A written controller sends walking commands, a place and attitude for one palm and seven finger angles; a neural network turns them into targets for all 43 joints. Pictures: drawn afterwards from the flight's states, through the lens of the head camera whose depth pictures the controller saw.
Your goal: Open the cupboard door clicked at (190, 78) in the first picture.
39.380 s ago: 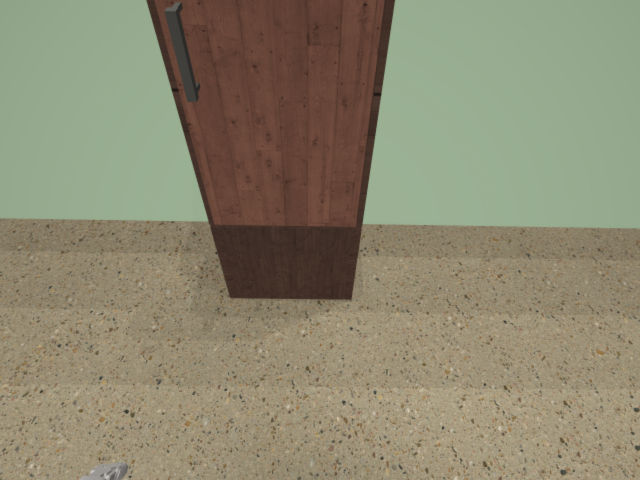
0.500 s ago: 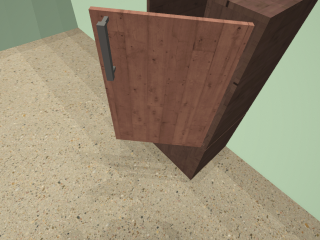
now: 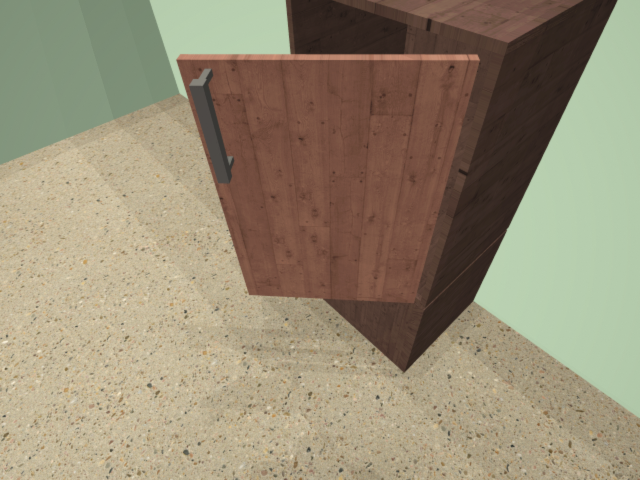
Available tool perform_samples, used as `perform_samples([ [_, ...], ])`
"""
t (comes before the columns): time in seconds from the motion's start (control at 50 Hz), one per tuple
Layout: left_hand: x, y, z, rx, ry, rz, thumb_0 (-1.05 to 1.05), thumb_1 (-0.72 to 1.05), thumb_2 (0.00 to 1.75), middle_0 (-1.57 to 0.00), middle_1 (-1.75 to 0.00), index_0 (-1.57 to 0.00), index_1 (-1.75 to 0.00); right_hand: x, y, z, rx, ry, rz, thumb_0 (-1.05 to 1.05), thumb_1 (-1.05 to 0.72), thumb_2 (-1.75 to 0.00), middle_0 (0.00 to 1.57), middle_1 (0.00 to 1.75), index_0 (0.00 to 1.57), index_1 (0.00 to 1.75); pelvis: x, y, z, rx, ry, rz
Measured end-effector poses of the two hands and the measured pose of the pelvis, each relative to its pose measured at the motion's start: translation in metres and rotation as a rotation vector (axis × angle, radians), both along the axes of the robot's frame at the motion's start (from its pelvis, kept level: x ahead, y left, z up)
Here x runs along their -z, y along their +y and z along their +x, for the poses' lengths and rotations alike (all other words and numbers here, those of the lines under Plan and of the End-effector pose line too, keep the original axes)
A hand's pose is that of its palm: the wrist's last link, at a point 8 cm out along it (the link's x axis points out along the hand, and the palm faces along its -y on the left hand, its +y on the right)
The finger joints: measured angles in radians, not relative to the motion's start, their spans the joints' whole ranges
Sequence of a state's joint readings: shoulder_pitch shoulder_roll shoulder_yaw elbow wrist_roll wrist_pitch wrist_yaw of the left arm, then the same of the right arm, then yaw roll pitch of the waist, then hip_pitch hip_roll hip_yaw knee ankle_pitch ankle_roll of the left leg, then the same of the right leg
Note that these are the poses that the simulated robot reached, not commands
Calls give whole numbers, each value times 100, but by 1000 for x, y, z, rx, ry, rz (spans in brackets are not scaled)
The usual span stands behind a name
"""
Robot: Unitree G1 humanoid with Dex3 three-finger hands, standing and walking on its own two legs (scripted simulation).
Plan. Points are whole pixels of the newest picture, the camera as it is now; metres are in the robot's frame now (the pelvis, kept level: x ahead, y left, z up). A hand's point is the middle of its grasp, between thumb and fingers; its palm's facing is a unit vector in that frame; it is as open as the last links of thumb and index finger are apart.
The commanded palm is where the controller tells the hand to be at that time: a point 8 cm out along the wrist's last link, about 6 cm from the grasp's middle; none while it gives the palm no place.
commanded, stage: come to a stop and stand still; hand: left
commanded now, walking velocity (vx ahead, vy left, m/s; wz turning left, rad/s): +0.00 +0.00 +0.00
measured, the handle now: (216, 129) +0.56 +0.20 +0.15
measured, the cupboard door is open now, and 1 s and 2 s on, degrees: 43 43 43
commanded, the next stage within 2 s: look again from close up in 1.10 s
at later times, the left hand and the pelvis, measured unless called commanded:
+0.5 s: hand out of the picture +0.05 +0.13 -0.17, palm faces +0.01 -0.97 -0.24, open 7.3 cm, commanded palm none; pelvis +0.02 -0.05 +0.00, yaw +1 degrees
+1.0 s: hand out of the picture +0.05 +0.10 -0.17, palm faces +0.04 -0.97 -0.23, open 7.4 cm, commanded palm none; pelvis +0.03 -0.08 +0.00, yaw +2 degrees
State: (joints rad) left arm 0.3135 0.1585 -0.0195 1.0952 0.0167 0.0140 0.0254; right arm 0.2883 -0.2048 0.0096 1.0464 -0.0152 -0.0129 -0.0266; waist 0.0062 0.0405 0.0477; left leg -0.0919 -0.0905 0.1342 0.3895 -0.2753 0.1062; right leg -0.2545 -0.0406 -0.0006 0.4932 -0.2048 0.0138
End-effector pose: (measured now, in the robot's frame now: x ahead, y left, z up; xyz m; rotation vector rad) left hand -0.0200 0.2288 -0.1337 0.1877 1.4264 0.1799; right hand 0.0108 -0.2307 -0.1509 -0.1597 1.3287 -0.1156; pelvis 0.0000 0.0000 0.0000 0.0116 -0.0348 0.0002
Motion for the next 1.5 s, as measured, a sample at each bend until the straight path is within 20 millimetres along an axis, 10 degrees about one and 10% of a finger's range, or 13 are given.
perform_samples([
  [0.24, 2, -33, 33, 21, -28, -13, 1, 92, 90, -20, -30, -20, -30, 2, -14, -21, 27, 106, 21, 0, -91, -90, 20, 30, 20, 30, -2, -25, 12, -7, 3, 4],
  [0.58, -1, -57, 68, 17, -89, 0, 1, 92, 90, -20, -30, -20, -30, 1, -45, 13, 9, 84, 20, 0, -90, -90, 20, 30, 20, 30, -3, -58, 28, -23, 19, 3],
  [0.98, -1, -76, 66, -6, -96, -7, 1, 90, 90, -20, -30, -20, -30, -5, -77, 31, -12, 57, -16, 0, -91, -90, 20, 30, 20, 30, -5, -79, 31, -33, 18, -4],
  [1.5, 3, -67, 56, -13, -90, -24, 1, 90, 90, -20, -30, -20, -30, -9, -59, 5, 1, 98, -11, 0, -90, -90, 20, 30, 20, 30, -6, -69, 25, -35, 13, -5],
])
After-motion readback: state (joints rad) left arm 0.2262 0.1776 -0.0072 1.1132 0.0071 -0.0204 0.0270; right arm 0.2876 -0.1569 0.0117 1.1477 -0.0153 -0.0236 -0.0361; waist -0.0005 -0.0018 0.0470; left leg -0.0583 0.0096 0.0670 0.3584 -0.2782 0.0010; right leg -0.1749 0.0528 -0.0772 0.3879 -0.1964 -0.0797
